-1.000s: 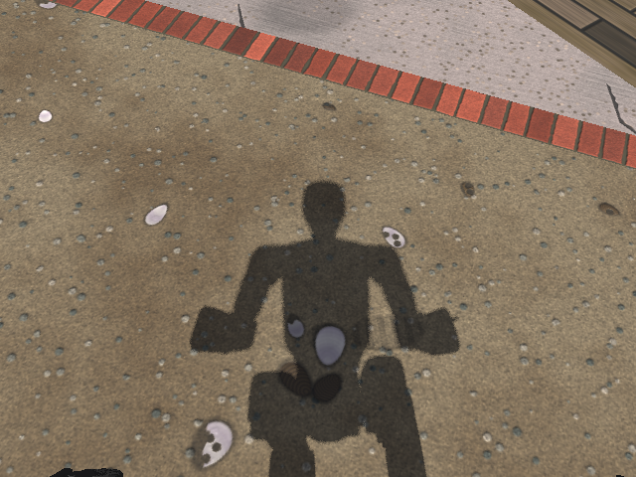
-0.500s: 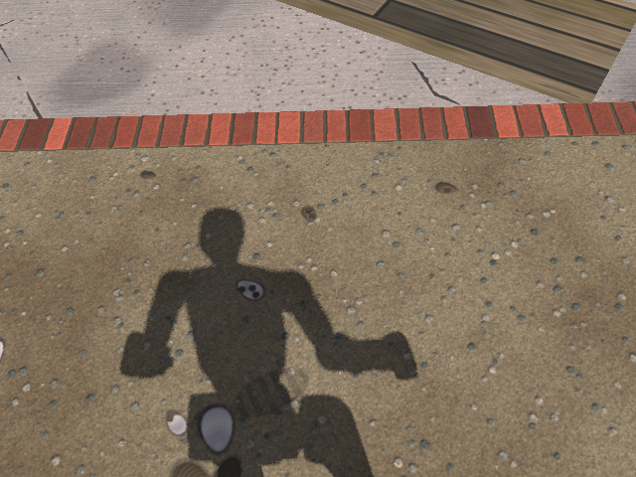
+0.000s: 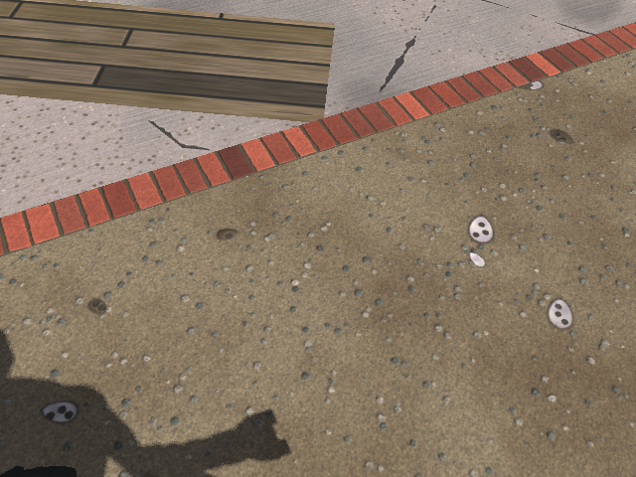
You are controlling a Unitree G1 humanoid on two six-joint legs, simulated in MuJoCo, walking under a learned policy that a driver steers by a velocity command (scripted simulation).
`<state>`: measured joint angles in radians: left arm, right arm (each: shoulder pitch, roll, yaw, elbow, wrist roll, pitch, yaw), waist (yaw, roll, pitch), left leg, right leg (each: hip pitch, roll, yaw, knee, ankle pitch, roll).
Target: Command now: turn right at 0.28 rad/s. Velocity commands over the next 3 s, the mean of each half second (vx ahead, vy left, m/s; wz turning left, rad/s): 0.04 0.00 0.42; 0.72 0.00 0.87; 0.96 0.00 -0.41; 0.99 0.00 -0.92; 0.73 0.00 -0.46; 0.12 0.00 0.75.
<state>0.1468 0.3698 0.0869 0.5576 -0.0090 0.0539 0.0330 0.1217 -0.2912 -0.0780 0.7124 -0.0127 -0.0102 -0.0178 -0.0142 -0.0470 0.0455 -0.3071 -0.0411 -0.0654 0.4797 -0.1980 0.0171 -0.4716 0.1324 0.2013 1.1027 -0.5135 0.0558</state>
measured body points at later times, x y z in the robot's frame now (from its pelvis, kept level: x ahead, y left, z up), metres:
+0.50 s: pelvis +0.01 -0.01 +0.00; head +0.05 +0.01 +0.45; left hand +0.06 +0.30 -0.10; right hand +0.24 -0.23 -0.09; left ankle -0.02 +0.13 -0.69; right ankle -0.01 -0.14 -0.74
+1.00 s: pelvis +0.21 +0.22 -0.01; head +0.23 +0.26 +0.44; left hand +0.21 +0.54 -0.09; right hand +0.38 -0.02 -0.12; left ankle +0.01 +0.16 -0.74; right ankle +0.46 +0.24 -0.69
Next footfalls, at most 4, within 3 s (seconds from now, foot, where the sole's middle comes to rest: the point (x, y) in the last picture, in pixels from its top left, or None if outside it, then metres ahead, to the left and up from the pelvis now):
0.20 right None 0.03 -0.13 -0.77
0.68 left None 0.05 0.18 -0.77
1.10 right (136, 458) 0.49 0.36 -0.77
1.52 left None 0.66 0.77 -0.78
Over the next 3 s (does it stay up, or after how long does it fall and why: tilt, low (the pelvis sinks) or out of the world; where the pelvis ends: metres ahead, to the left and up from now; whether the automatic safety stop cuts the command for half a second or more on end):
stays up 1.55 0.76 -0.11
